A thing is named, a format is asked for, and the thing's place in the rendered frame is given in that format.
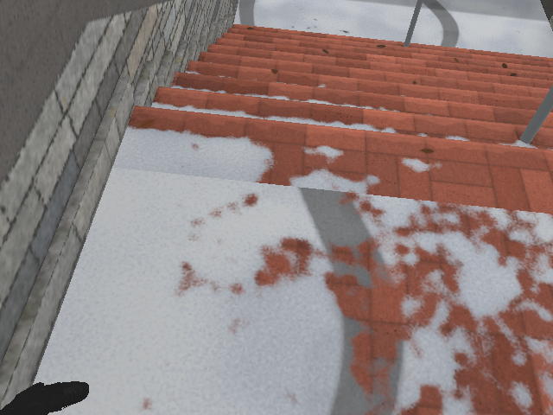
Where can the stairs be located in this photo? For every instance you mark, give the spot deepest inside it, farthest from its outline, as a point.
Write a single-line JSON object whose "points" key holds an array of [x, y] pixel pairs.
{"points": [[366, 84]]}

